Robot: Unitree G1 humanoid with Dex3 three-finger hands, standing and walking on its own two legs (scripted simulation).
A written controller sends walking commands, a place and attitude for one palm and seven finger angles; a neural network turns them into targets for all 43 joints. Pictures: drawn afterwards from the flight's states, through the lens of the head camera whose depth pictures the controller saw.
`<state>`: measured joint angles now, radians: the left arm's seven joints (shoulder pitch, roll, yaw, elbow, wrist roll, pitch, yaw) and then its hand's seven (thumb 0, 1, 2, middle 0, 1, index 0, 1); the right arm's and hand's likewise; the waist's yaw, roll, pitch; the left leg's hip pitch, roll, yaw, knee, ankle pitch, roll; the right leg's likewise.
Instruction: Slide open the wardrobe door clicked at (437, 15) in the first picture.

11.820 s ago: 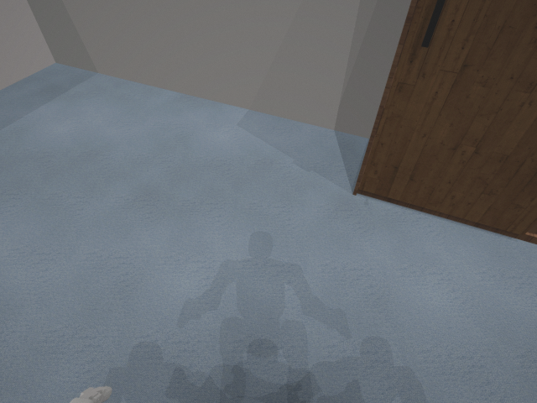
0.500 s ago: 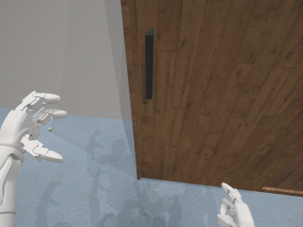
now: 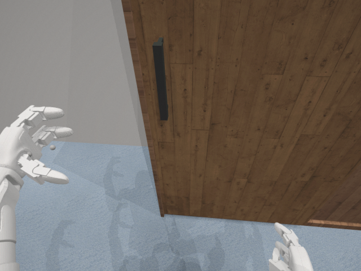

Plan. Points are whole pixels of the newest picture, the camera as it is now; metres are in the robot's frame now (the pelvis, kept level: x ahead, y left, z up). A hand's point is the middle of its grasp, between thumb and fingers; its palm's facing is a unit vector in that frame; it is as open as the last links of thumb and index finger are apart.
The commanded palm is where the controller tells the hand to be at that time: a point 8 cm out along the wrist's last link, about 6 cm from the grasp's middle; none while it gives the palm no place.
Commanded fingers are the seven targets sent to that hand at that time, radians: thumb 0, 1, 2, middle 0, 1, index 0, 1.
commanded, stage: raise the hand with hooked fingers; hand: left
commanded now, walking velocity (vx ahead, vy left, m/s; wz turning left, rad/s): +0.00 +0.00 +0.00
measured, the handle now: (162, 82) +0.56 +0.12 +0.16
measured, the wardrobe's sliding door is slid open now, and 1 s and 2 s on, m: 0.00 0.00 0.00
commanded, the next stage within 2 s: move the hooked fingers beside the handle in 0.10 s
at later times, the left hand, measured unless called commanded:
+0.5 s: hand (82, 136) +0.31 +0.24 +0.17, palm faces +0.02 -1.00 -0.04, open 13.9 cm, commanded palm +0.29 +0.29 +0.17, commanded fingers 0.00 -0.50 0.30 -0.30 -1.20 -0.30 -1.20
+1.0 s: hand (107, 116) +0.39 +0.22 +0.17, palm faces +0.02 -1.00 -0.02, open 13.9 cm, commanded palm +0.36 +0.27 +0.17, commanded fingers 0.00 -0.50 0.30 -0.30 -1.20 -0.30 -1.20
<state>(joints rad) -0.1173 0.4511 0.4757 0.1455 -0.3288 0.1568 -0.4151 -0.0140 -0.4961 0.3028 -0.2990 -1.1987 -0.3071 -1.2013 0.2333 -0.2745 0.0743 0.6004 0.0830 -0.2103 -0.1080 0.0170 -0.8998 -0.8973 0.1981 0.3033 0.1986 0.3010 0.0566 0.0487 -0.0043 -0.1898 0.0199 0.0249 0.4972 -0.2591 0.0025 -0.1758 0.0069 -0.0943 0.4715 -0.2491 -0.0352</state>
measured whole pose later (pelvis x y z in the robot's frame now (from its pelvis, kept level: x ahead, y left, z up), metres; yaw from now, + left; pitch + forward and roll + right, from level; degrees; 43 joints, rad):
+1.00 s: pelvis +0.00 +0.01 +0.00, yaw -1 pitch +0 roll +0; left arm -0.48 0.37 0.29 0.44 -0.22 0.13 -0.25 -0.01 -0.50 0.30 -0.30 -1.20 -0.31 -1.20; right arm 0.24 -0.26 0.08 0.64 0.08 -0.16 -0.11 0.02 -0.90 -0.90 0.20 0.30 0.20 0.30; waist 0.00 0.03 -0.01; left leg -0.24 0.01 0.05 0.49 -0.26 0.02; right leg -0.24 -0.01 -0.07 0.49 -0.25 -0.02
